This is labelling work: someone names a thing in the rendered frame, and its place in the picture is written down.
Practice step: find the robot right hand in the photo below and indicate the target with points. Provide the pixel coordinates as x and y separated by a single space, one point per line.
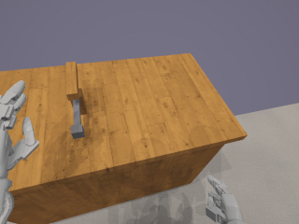
226 208

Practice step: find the tap lever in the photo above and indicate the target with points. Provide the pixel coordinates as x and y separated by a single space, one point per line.
77 129

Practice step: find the counter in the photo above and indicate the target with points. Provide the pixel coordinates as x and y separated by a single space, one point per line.
150 124

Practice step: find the left robot forearm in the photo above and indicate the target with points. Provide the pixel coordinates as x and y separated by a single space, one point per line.
6 200

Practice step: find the robot left hand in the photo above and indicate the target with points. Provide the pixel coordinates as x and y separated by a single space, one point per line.
10 105

